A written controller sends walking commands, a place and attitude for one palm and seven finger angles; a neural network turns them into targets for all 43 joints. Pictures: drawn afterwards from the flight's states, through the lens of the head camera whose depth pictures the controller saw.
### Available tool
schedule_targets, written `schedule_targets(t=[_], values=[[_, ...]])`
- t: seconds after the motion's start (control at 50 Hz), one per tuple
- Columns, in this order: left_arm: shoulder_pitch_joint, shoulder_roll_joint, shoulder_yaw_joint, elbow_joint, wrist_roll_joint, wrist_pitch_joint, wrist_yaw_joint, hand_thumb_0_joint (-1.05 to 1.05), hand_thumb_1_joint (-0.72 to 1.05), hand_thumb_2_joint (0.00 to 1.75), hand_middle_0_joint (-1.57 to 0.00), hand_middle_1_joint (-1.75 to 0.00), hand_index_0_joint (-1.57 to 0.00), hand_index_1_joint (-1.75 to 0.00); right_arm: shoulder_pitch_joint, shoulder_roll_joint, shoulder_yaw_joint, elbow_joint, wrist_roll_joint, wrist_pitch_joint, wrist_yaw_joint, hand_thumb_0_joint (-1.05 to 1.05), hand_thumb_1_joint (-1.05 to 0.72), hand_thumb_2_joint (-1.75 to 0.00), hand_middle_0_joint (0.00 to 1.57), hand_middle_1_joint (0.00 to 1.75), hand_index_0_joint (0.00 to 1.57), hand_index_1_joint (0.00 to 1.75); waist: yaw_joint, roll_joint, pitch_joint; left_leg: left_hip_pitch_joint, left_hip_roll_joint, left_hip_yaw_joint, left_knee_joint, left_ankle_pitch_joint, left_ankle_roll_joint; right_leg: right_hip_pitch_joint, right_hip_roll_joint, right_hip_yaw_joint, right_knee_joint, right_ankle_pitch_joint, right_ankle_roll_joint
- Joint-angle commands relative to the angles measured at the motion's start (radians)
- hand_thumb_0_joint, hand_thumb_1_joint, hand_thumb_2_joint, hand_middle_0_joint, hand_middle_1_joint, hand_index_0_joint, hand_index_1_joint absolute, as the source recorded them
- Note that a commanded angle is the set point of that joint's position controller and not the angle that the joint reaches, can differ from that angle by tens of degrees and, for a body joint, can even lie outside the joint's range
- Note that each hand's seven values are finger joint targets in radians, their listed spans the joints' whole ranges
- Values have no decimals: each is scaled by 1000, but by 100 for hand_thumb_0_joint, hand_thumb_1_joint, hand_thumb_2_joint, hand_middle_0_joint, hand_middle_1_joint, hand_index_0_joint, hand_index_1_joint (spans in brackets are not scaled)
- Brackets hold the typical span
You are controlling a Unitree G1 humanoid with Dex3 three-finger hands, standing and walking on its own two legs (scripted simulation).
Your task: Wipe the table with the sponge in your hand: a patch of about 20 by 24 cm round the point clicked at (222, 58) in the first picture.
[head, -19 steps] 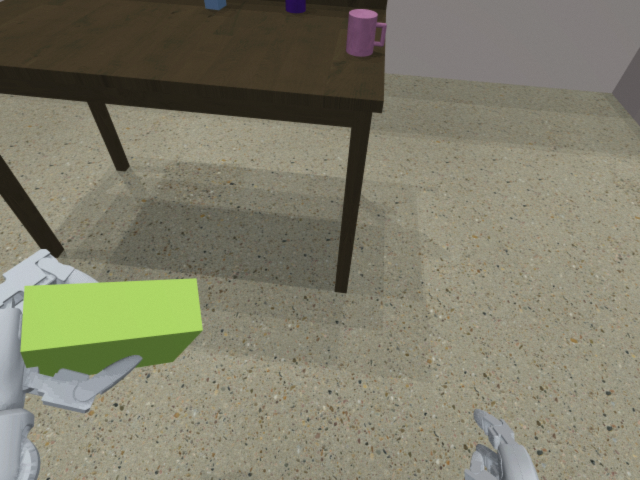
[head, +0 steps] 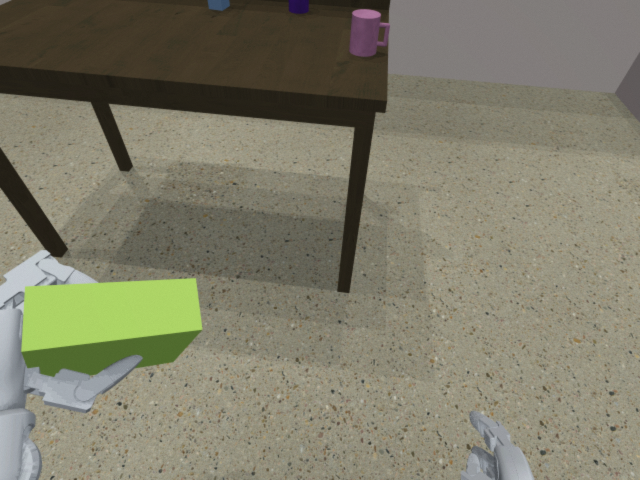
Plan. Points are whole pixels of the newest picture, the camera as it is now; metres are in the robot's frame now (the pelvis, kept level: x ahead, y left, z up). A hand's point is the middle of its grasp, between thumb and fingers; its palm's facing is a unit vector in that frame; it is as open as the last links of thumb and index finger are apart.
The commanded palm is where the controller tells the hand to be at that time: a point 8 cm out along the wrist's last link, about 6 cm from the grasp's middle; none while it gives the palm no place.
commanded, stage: look at it before walking up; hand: left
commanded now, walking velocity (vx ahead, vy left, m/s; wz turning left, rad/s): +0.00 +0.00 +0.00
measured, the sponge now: (139, 329) +0.23 +0.20 +0.13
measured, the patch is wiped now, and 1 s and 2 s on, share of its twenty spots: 0.00 0.00 0.00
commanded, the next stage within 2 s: walk to a spot facing it in 0.02 s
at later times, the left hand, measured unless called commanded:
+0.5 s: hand (39, 366) +0.18 +0.26 +0.15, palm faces +0.47 -0.78 -0.42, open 9.5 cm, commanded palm +0.12 +0.29 +0.18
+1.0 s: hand out of the picture +0.05 +0.29 +0.17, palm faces +0.70 -0.60 -0.39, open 9.5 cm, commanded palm -0.01 +0.30 +0.18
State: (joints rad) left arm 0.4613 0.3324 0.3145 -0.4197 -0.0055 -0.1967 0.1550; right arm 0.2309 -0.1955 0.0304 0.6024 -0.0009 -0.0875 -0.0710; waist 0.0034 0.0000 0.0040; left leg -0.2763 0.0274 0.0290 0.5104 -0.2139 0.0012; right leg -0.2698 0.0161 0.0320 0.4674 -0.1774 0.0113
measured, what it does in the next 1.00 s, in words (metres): steps on the spot, turning left: left foot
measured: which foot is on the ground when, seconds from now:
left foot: down 0.00-0.62, up 0.64-0.82, down 0.84-1.00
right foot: down 0.00-0.84, up 0.86-1.00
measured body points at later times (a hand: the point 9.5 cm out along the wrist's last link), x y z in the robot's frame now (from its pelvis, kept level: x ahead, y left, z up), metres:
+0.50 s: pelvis -0.01 +0.00 -0.01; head +0.00 +0.01 +0.44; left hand +0.15 +0.30 +0.17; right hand +0.16 -0.22 -0.10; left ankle +0.04 +0.12 -0.74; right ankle +0.05 -0.13 -0.74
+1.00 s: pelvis -0.04 -0.02 -0.01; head -0.04 +0.01 +0.44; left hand +0.01 +0.32 +0.19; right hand +0.20 -0.16 -0.08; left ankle -0.05 +0.11 -0.74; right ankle +0.01 -0.14 -0.67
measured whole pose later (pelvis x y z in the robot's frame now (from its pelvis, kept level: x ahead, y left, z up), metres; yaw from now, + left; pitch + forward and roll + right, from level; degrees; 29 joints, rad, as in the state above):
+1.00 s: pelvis -0.04 -0.02 -0.01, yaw +25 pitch -1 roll -2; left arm 0.48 0.39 0.36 -0.57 -0.01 -0.18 0.15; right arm 0.22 -0.17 0.00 0.60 0.00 -0.10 -0.04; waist -0.01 -0.03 0.03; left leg -0.33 0.02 -0.04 0.59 -0.25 0.01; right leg -0.48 -0.03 -0.05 1.05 -0.46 0.07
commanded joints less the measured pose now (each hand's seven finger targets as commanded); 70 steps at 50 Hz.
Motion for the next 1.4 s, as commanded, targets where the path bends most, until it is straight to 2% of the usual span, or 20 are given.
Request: schedule_targets(t=[0.0, 0.28, 0.52, 0.56, 0.6, 0.62, 0.7, 0.78, 0.8, 0.82, 0.84, 0.86, 0.9, 0.94, 1.1, 1.12, 1.16, 1.2, 1.26, 1.38], values=[[-108, 164, 105, -239, -7, -63, 17, 0, 10, 130, -120, -160, -120, -160, -95, -125, -53, -157, 0, -56, -11, 0, -90, -90, 20, 30, 20, 30, -4, 58, -87, -42, 51, -44, -140, -94, 10, 66, -37, 35, -83, -41, -10], [-26, 187, 139, -286, -17, -61, 26, 0, 10, 130, -120, -160, -120, -160, -77, -120, -66, -173, 5, -39, 2, 0, -90, -90, 20, 30, 20, 30, -13, 31, -101, -90, 42, -102, -16, -4, 31, 28, -129, 26, -29, -53, -18], [-66, 177, 136, -347, -13, -60, 14, 0, 10, 130, -120, -160, -120, -160, -76, -131, -71, -167, -6, -63, -3, 0, -90, -90, 20, 30, 20, 30, -4, 201, -97, -234, 161, -386, -140, -14, 120, 82, -24, -25, 204, -247, 25], [-44, 186, 142, -332, -14, -51, 14, 0, 10, 130, -120, -160, -120, -160, -78, -126, -74, -167, -2, -57, 2, 0, -90, -90, 20, 30, 20, 30, 3, 120, -108, -265, 96, -296, -34, -81, 81, 131, -83, 30, 43, -193, -9], [-60, 216, 163, -324, -17, -29, 27, 0, 10, 130, -120, -160, -120, -160, -73, -105, -83, -182, 7, -37, 8, 0, -90, -90, 20, 30, 20, 30, 4, -200, -117, -297, -66, -35, 370, -254, -28, 65, -388, 332, -201, -346, -150], [-61, 199, 147, -304, -24, -24, 31, 0, 10, 130, -120, -160, -120, -160, -73, -114, -81, -165, -5, -30, 4, 0, -90, -90, 20, 30, 20, 30, 5, -178, -95, -262, -36, -36, 579, -275, -30, -18, -443, 322, -232, -278, -177], [-55, 213, 159, -289, -10, -30, 22, 0, 10, 130, -120, -160, -120, -160, -113, -75, -48, -178, -9, -17, -13, 0, -90, -90, 20, 30, 20, 30, -3, -171, -87, -124, 40, -21, 429, -266, -31, -26, -361, -7, -91, 138, -124], [-64, 202, 152, -345, -18, -35, 36, 0, 10, 130, -120, -160, -120, -160, -72, -79, -48, -176, -21, -22, -25, 0, -90, -90, 20, 30, 20, 30, -21, -82, -110, 53, -23, 81, -2, -82, -16, -13, -307, -71, 61, 163, -53], [-64, 193, 135, -368, -29, -33, 33, 0, 10, 130, -120, -160, -120, -160, -58, -102, -61, -182, -17, -24, -27, 0, -90, -90, 20, 30, 20, 30, -33, 12, -119, 118, 26, 20, -91, 4, 3, -46, -263, -112, 218, 115, -10], [-76, 205, 137, -443, -38, -47, 34, 0, 10, 130, -120, -160, -120, -160, -75, -134, -66, -199, -13, -35, -23, 0, -90, -90, 20, 30, 20, 30, -18, 261, -132, 180, 224, -270, -153, 321, 106, -204, -137, -146, 439, -180, 60], [-46, 208, 148, -414, -31, -66, 25, 0, 10, 130, -120, -160, -120, -160, -55, -122, -68, -188, -13, -49, -7, 0, -90, -90, 20, 30, 20, 30, -4, 338, -131, 159, 373, -507, -169, 504, 210, -292, -74, -74, 596, -476, 71], [-54, 231, 162, -406, -9, -65, 12, 0, 10, 130, -120, -160, -120, -160, -38, -118, -70, -158, -21, -55, 6, 0, -90, -90, 20, 30, 20, 30, -22, 300, -115, 136, 376, -575, -175, 431, 234, -347, -87, -5, 695, -432, 68], [-83, 207, 139, -465, -4, -73, -1, 0, 10, 130, -120, -160, -120, -160, -61, -128, -90, -149, -3, -71, 27, 0, -90, -90, 20, 30, 20, 30, -14, 202, -129, 164, 295, -435, -114, 335, 215, -355, -87, -6, 667, -331, 66], [-11, 158, 114, -413, -14, -53, -1, 0, 10, 130, -120, -160, -120, -160, -58, -136, -96, -136, 5, -71, 36, 0, -90, -90, 20, 30, 20, 30, -14, 248, -117, 88, 215, -321, -138, 164, 174, -271, -62, -52, 599, -272, 69], [-89, 157, 106, -274, -26, -3, -2, 0, 10, 130, -120, -160, -120, -160, -101, -117, -60, -142, -2, -45, 5, 0, -90, -90, 20, 30, 20, 30, 8, 248, -46, -188, 131, -321, -194, -374, 130, 115, 20, -155, 91, -320, 28], [-99, 150, 93, -263, -23, 0, -9, 0, 10, 130, -120, -160, -120, -160, -116, -102, -54, -144, 1, -38, 5, 0, -90, -90, 20, 30, 20, 30, 25, 168, -46, -297, 94, -280, -66, -371, 105, 227, -38, -90, -64, -301, -3], [-143, 243, 130, -254, -25, 11, -5, 0, 10, 130, -120, -160, -120, -160, -131, -82, -57, -152, -1, -29, 4, 0, -90, -90, 20, 30, 20, 30, 30, -282, 2, -566, -64, -27, 586, -337, -14, 232, -496, 505, -327, -475, -185], [-184, 244, 141, -309, -20, -11, 11, 0, 10, 130, -120, -160, -120, -160, -134, -112, -66, -136, -20, -41, 15, 0, -90, -90, 20, 30, 20, 30, 1, -145, -48, -516, 1, -71, 782, -215, -29, 165, -486, 398, -269, -346, -190], [-90, 220, 134, -274, -15, -29, 3, 0, 10, 130, -120, -160, -120, -160, -135, -99, -57, -133, -13, -10, 1, 0, -90, -90, 20, 30, 20, 30, 4, -116, 29, -444, 49, -7, 719, -133, -55, 127, -371, 37, -224, -10, -126], [-78, 214, 156, -302, -21, -34, 39, 0, 10, 130, -120, -160, -120, -160, -110, -81, -63, -185, -20, -19, -9, 0, -90, -90, 20, 30, 20, 30, 43, -184, -40, -224, 25, 170, 229, -157, -17, 187, -363, -99, -132, 178, -128]])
